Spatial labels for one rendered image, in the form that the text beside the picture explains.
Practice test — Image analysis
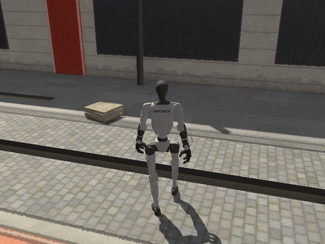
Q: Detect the robot left hand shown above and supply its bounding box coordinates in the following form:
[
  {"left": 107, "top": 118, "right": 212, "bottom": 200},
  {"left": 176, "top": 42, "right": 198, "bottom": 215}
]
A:
[{"left": 136, "top": 142, "right": 146, "bottom": 154}]

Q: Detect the left robot thigh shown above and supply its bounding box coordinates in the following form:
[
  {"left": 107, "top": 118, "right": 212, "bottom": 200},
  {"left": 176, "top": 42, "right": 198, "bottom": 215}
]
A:
[{"left": 145, "top": 142, "right": 158, "bottom": 184}]

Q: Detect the robot right hand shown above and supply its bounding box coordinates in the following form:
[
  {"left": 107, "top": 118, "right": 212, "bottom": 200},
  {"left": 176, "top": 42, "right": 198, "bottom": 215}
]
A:
[{"left": 179, "top": 149, "right": 191, "bottom": 164}]

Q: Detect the left robot forearm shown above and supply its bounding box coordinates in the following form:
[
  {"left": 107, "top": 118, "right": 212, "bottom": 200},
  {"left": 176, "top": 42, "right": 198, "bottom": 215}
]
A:
[{"left": 136, "top": 123, "right": 145, "bottom": 144}]

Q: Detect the robot left upper arm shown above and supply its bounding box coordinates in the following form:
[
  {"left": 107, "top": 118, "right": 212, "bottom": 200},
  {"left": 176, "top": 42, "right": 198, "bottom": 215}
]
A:
[{"left": 139, "top": 103, "right": 151, "bottom": 131}]

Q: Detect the robot head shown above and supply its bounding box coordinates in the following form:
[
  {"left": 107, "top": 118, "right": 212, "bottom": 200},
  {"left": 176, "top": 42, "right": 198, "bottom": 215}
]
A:
[{"left": 153, "top": 80, "right": 171, "bottom": 105}]

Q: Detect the robot right upper arm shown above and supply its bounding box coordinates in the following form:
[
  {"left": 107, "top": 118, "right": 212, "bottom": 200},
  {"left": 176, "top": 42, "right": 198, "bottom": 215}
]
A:
[{"left": 173, "top": 102, "right": 184, "bottom": 132}]

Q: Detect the right robot forearm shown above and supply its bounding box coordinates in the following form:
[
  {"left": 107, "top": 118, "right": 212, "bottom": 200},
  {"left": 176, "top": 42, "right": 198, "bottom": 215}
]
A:
[{"left": 180, "top": 124, "right": 190, "bottom": 150}]

